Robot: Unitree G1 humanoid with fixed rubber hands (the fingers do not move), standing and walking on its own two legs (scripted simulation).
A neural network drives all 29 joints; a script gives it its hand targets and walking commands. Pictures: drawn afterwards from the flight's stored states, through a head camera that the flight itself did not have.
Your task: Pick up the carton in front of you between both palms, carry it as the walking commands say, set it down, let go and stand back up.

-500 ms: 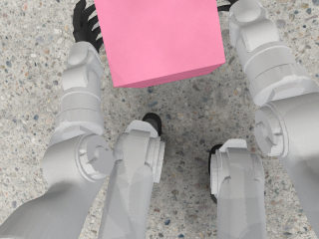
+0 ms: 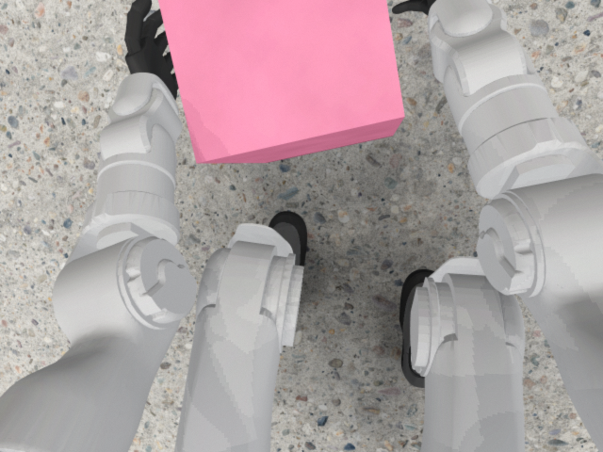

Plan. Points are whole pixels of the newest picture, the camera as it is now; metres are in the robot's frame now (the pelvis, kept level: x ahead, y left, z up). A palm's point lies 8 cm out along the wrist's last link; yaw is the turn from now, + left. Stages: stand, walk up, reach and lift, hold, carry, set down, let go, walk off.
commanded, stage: set down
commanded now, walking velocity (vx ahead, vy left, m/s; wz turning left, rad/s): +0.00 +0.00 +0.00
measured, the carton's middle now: (299, 67) +0.50 +0.12 -0.26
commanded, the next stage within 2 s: let go in 1.36 s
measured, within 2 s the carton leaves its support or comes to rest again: neither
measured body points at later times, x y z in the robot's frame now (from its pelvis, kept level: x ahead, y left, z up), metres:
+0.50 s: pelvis -0.01 +0.02 +0.01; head +0.36 +0.02 +0.26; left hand +0.47 +0.29 -0.15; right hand +0.60 -0.06 -0.15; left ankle +0.15 +0.15 -0.35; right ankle +0.08 -0.10 -0.35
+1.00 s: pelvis +0.01 +0.02 +0.12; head +0.34 +0.03 +0.43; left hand +0.46 +0.30 +0.01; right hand +0.61 -0.07 +0.01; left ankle +0.15 +0.15 -0.35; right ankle +0.08 -0.10 -0.35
